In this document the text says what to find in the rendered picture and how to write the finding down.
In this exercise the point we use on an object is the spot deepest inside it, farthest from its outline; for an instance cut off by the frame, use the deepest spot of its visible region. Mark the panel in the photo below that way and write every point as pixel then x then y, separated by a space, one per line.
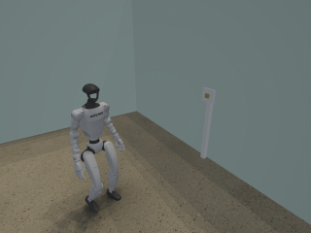
pixel 207 120

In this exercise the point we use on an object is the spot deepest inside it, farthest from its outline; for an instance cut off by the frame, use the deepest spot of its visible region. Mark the robot left hand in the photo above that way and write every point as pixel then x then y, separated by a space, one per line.
pixel 119 144

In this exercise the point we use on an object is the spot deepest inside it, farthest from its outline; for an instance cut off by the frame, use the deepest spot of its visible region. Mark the robot right hand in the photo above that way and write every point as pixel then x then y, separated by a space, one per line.
pixel 79 168

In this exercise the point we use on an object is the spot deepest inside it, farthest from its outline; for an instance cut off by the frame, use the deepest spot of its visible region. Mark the right robot upper arm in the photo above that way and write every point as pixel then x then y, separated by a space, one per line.
pixel 76 116

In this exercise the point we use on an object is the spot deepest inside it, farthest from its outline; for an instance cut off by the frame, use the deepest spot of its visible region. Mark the left robot upper arm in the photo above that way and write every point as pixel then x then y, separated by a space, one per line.
pixel 107 120

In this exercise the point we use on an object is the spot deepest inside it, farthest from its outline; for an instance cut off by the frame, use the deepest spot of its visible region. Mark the right robot forearm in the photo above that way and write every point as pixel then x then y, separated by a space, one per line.
pixel 75 148

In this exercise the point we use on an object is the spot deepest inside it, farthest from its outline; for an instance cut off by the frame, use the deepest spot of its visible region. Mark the robot left thigh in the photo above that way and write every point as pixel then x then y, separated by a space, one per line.
pixel 112 158

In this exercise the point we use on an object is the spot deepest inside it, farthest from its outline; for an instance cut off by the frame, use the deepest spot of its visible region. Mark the left robot forearm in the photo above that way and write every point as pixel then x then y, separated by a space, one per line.
pixel 112 130

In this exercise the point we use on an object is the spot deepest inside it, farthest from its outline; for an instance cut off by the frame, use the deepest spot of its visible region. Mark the humanoid robot torso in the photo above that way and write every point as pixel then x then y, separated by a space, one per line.
pixel 92 124

